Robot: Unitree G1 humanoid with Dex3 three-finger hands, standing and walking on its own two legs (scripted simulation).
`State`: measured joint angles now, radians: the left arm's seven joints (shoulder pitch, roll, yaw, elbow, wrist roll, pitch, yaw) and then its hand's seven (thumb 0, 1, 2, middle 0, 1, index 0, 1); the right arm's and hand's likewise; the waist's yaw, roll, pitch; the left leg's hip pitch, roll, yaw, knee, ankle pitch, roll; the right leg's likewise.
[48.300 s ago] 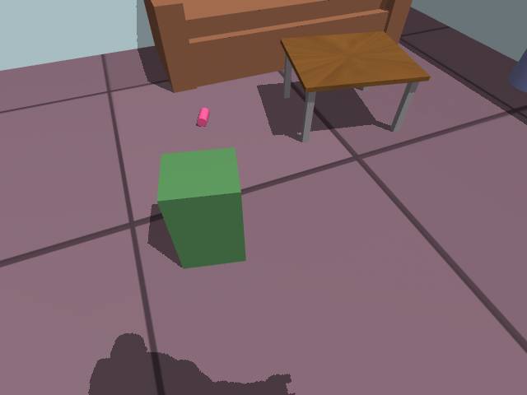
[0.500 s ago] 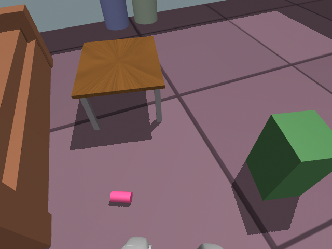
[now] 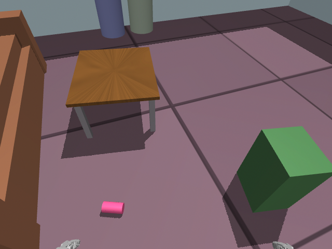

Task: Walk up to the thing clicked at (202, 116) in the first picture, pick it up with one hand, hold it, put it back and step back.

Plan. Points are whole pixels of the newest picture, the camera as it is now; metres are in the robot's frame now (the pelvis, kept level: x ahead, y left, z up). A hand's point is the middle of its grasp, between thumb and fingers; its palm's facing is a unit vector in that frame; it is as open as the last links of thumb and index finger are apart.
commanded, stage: stand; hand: left
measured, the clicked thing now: (113, 207) +0.47 +0.32 -0.74
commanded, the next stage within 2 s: walk up in 0.40 s
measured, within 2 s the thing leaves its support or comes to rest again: neither
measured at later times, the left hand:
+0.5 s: hand out of the picture +0.04 +0.28 -0.16, palm faces +0.00 -0.94 -0.35, open 7.4 cm
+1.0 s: hand out of the picture -0.05 +0.27 -0.16, palm faces +0.06 -0.90 -0.43, open 7.4 cm
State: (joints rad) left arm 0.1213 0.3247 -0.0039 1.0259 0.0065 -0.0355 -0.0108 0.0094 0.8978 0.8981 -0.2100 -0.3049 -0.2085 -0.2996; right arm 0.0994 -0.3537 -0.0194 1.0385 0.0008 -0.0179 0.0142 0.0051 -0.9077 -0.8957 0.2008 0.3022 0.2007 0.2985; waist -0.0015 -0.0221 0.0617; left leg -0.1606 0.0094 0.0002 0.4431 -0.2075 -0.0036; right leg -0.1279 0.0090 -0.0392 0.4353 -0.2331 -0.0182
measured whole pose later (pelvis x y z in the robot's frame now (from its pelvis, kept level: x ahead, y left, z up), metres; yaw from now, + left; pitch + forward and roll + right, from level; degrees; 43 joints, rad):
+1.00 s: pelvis -0.15 +0.00 -0.02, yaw +5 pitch -1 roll +1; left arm 0.09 0.34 0.06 0.83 0.03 0.02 0.04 0.01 0.90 0.90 -0.21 -0.31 -0.21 -0.30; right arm 0.07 -0.43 -0.04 0.93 -0.01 0.07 -0.03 0.00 -0.91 -0.90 0.20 0.30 0.20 0.30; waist 0.02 0.03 0.21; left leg -0.35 -0.05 -0.09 1.00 -0.53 -0.03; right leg -0.39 -0.05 -0.07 0.65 -0.25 -0.02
